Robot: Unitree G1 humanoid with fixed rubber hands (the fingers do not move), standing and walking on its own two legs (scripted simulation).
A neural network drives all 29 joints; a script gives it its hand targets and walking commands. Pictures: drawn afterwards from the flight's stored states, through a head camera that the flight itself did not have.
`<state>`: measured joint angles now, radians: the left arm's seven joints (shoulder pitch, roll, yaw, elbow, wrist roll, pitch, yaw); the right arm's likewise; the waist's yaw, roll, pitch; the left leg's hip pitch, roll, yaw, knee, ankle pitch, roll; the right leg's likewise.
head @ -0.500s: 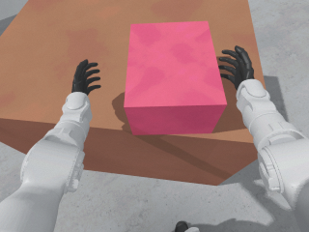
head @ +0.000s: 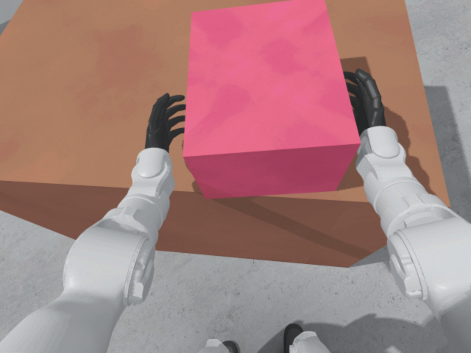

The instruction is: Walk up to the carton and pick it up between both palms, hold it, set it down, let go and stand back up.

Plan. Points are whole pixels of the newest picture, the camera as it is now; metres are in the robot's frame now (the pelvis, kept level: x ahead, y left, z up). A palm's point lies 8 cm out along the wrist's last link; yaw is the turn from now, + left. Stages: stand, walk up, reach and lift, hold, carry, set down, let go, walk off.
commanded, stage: reach and lift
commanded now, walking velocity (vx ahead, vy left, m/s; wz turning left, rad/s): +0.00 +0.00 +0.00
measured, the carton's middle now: (262, 100) +0.55 -0.02 +0.03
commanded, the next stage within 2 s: none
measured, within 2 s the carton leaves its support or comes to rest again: neither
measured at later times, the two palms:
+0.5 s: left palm (164, 147) +0.46 +0.15 +0.04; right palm (365, 128) +0.48 -0.17 +0.04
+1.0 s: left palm (164, 151) +0.46 +0.15 +0.03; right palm (363, 133) +0.47 -0.17 +0.04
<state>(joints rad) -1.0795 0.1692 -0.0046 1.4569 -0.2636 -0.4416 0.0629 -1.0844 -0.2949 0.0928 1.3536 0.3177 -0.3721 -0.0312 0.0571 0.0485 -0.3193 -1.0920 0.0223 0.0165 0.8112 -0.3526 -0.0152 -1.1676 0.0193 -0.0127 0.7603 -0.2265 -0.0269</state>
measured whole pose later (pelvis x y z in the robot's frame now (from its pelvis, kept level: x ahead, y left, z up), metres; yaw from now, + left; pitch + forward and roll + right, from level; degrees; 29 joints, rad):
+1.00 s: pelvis +0.02 +0.00 +0.03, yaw +2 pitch +26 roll +1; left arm -0.97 0.09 0.48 1.46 0.13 -0.61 0.07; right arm -0.97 -0.08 -0.60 1.28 -0.40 -0.51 -0.07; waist -0.01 0.05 -0.14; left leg -0.79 0.01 0.01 0.63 -0.31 -0.02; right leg -0.87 0.00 -0.03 0.64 -0.22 -0.03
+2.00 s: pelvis +0.02 +0.00 +0.03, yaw +1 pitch +30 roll -1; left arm -0.93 0.06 0.42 1.41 0.14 -0.67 0.11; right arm -0.95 -0.15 -0.54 1.43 -0.40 -0.73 -0.11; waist 0.00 0.04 -0.19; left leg -0.84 0.04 0.02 0.58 -0.28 -0.02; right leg -0.88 0.02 -0.05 0.50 -0.15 -0.03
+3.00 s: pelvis -0.01 +0.00 +0.01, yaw +0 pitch +29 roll -2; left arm -0.85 0.06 0.09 1.47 -0.19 -0.59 0.15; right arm -0.93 -0.18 -0.09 1.52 -0.02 -0.60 -0.13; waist 0.03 0.09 -0.33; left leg -0.95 0.05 0.01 0.81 -0.35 -0.01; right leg -0.99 0.03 -0.06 0.70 -0.21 -0.03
